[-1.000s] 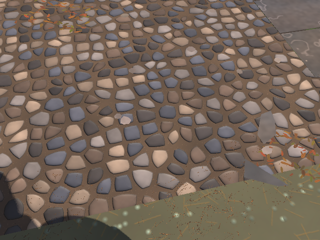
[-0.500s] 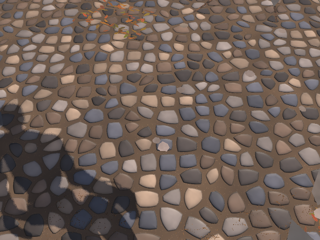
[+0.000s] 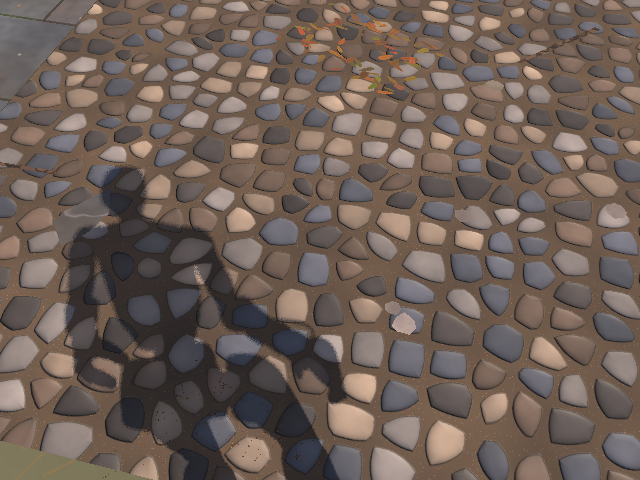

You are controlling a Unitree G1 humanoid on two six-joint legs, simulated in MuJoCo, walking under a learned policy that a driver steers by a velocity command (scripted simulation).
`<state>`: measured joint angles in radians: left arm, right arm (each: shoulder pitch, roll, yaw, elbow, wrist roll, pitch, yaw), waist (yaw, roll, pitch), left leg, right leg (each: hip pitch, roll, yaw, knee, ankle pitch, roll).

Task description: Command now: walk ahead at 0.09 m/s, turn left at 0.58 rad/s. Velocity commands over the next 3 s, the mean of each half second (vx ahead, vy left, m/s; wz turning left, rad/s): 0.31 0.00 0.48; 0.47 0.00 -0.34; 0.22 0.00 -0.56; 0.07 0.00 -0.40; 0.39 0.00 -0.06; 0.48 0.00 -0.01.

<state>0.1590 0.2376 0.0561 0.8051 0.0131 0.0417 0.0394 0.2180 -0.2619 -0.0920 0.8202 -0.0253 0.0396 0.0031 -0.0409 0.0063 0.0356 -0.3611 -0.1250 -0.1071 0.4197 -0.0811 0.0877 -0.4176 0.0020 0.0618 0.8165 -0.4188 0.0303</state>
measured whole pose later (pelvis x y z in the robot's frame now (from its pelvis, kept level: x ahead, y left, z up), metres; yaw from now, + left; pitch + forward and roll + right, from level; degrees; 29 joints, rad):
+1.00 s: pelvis +0.33 +0.09 -0.01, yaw +0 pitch +1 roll +1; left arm 0.07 0.24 0.05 0.77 0.04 -0.01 -0.08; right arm 0.40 -0.22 -0.03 0.94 -0.02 -0.09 -0.02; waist -0.04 -0.02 0.05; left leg 0.13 -0.01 0.27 0.23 -0.39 0.00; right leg -0.62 -0.04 -0.11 0.68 -0.06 -0.10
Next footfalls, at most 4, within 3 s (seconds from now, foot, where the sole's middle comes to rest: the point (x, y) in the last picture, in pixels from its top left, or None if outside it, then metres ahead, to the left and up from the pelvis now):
0.08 right None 0.04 -0.12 -0.77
0.56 left None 0.21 0.17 -0.77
1.06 right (312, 441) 0.54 0.02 -0.77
1.66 left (242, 384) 0.67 0.17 -0.77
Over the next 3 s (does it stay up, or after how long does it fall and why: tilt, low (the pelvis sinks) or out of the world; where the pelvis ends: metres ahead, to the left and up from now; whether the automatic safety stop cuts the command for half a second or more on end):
stays up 0.97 -0.09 0.00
